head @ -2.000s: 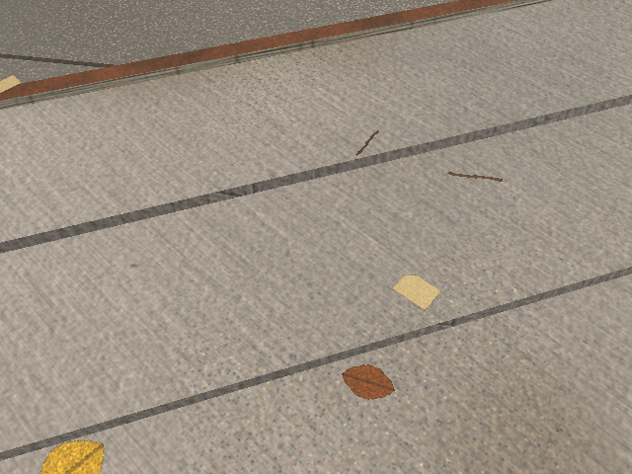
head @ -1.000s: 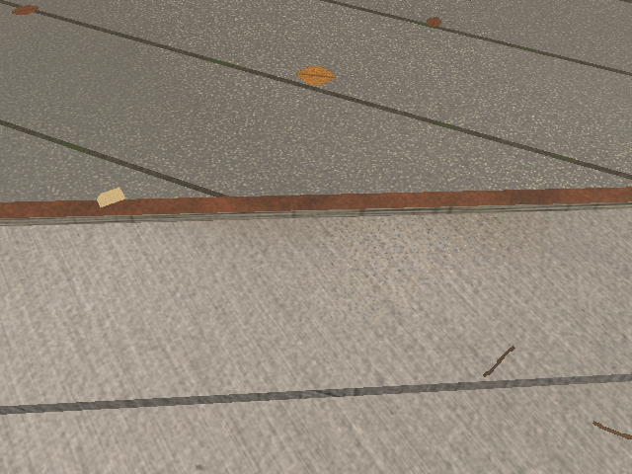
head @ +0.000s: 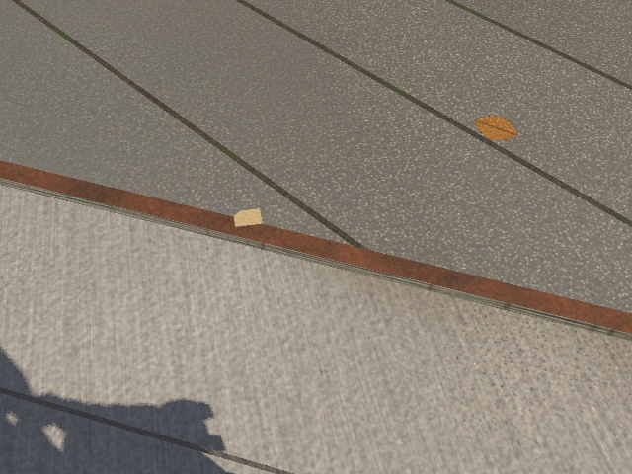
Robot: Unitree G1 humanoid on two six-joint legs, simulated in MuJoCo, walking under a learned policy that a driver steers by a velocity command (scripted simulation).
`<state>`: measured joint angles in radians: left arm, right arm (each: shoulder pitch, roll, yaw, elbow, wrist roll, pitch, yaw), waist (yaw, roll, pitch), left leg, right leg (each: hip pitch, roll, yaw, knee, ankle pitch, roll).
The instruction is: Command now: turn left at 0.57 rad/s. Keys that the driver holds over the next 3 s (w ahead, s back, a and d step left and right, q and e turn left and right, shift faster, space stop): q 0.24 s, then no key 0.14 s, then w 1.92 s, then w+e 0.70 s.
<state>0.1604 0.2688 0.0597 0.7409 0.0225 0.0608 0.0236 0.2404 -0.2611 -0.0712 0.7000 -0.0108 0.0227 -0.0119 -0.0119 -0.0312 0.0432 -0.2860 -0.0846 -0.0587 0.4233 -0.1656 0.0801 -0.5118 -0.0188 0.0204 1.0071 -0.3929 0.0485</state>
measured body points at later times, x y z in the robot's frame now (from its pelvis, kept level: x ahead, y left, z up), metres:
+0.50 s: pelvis +0.00 -0.04 +0.00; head +0.02 -0.05 +0.45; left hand +0.05 +0.25 -0.09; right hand +0.17 -0.27 -0.12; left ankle -0.06 +0.07 -0.70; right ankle +0.02 -0.13 -0.74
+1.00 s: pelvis +0.16 -0.01 -0.01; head +0.19 -0.01 +0.44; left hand +0.30 +0.27 -0.10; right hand +0.18 -0.28 -0.15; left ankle -0.04 +0.05 -0.74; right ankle +0.32 -0.09 -0.71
